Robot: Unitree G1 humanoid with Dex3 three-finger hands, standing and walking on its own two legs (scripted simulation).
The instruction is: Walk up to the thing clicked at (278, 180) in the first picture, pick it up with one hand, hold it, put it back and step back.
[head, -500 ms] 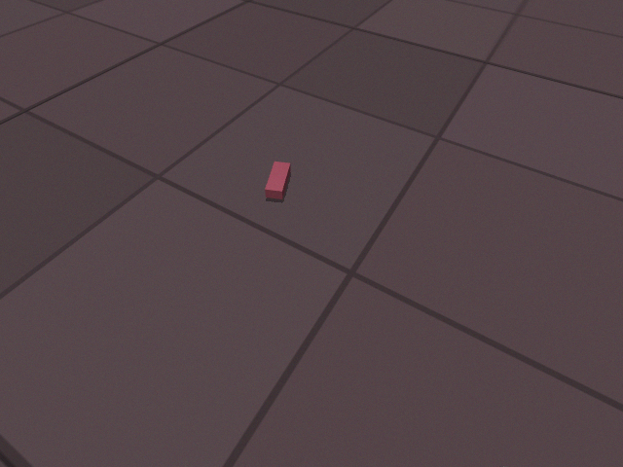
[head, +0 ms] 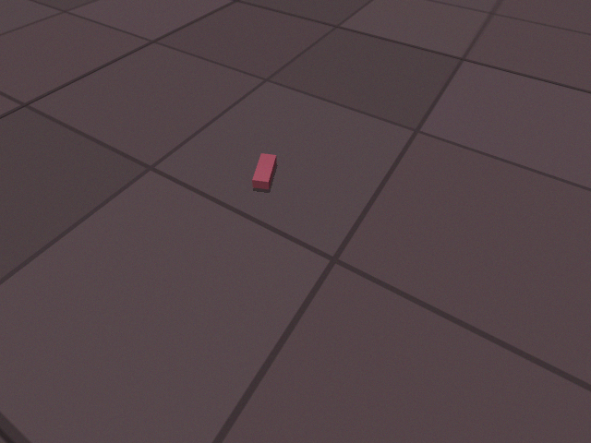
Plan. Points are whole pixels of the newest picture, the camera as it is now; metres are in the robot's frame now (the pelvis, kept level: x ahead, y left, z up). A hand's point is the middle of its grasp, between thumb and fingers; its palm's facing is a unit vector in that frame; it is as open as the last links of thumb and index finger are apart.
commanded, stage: stand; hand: left
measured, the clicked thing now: (264, 170) +1.42 +0.11 -0.76
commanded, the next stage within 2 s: walk up in 0.62 s
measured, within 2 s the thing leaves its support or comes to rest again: neither
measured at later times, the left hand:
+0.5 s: hand out of the picture +0.08 +0.25 -0.16, palm faces -0.04 -0.94 -0.34, open 7.4 cm
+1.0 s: hand out of the picture +0.11 +0.36 -0.18, palm faces +0.28 -0.90 -0.34, open 7.4 cm
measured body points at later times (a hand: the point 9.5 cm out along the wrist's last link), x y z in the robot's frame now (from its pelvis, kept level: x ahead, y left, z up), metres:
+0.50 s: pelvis +0.00 +0.00 +0.00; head +0.01 +0.00 +0.45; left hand +0.08 +0.30 -0.13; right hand +0.08 -0.30 -0.13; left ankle +0.00 +0.12 -0.75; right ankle -0.01 -0.12 -0.75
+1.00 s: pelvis +0.09 +0.04 -0.03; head +0.07 +0.08 +0.41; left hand +0.09 +0.41 -0.15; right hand +0.25 -0.30 -0.08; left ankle +0.12 +0.17 -0.75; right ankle +0.04 -0.10 -0.69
